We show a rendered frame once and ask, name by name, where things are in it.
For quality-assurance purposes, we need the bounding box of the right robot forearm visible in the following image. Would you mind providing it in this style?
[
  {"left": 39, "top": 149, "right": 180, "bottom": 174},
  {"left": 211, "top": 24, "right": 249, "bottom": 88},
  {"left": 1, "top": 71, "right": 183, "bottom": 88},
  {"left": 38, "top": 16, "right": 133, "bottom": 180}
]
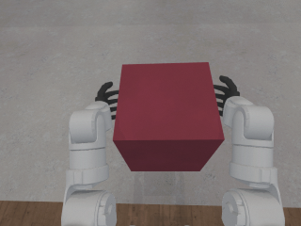
[{"left": 222, "top": 96, "right": 285, "bottom": 226}]

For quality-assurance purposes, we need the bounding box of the robot left upper arm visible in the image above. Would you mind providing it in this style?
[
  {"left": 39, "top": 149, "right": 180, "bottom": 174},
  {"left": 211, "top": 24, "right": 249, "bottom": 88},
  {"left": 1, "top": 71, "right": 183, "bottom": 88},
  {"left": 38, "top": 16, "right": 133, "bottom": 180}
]
[{"left": 61, "top": 189, "right": 117, "bottom": 226}]

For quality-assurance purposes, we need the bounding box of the robot right upper arm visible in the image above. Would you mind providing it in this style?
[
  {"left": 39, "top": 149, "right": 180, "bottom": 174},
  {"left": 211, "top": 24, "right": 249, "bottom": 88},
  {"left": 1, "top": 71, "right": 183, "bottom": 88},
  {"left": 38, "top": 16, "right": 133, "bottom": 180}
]
[{"left": 221, "top": 188, "right": 285, "bottom": 226}]

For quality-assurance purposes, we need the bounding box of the robot right hand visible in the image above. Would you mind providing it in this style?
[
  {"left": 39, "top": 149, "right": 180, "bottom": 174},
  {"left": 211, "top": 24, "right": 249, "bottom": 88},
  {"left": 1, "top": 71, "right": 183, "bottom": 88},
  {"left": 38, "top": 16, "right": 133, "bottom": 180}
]
[{"left": 214, "top": 75, "right": 240, "bottom": 117}]

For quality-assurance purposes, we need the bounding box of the left robot forearm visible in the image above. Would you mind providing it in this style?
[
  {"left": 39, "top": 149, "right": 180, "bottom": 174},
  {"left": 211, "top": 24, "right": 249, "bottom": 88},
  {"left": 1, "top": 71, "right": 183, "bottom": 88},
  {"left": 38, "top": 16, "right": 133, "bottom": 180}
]
[{"left": 61, "top": 101, "right": 113, "bottom": 225}]

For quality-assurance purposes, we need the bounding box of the robot left hand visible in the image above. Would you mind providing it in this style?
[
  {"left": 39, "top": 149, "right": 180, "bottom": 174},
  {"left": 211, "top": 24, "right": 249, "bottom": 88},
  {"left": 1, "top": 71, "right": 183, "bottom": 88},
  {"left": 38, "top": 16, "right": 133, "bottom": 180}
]
[{"left": 95, "top": 81, "right": 119, "bottom": 120}]

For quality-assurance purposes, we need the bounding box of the carton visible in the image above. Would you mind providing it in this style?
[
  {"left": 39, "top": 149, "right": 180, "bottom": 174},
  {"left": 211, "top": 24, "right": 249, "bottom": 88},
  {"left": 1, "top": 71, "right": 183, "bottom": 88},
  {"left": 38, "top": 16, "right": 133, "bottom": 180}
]
[{"left": 113, "top": 62, "right": 225, "bottom": 171}]

